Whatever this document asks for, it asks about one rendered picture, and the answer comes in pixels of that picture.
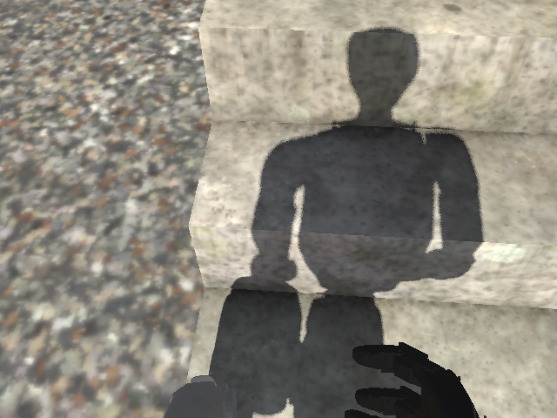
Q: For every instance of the left robot thigh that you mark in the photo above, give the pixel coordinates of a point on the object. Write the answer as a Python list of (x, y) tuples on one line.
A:
[(203, 400)]

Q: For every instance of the left robot shin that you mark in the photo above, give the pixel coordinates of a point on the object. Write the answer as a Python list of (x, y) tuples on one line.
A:
[(199, 379)]

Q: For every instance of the right robot hand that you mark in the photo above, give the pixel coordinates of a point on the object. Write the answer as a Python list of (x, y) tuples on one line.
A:
[(442, 394)]

